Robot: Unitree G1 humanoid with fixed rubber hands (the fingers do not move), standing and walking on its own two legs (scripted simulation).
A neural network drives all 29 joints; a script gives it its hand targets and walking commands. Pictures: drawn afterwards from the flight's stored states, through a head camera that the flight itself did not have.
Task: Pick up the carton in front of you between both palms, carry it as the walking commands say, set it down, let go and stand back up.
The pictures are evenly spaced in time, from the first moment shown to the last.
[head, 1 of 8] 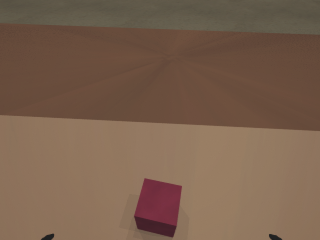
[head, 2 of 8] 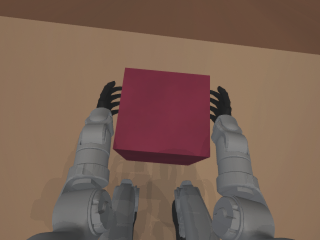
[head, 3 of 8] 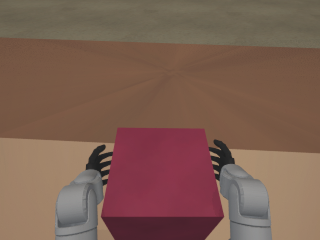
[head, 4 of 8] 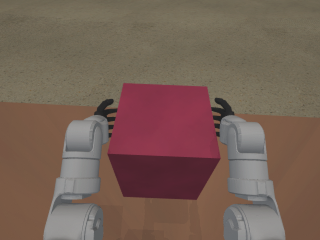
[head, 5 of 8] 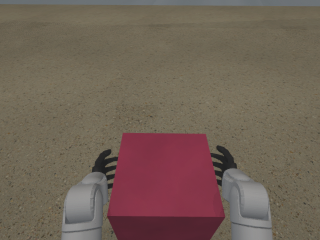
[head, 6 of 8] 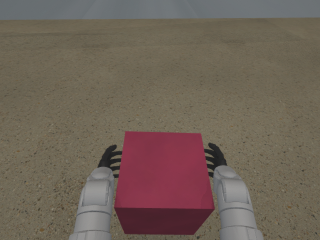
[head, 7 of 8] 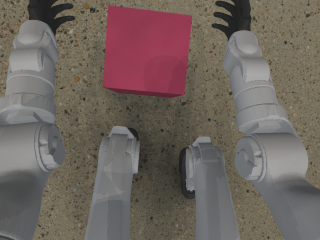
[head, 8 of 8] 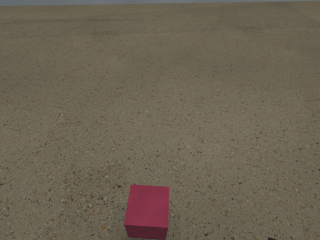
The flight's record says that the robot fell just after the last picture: no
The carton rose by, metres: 0.68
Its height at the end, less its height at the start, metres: -0.42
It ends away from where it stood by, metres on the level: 5.67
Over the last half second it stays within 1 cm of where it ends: yes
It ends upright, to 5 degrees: yes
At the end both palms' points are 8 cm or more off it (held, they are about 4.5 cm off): yes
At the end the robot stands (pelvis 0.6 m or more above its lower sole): yes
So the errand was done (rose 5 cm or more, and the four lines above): yes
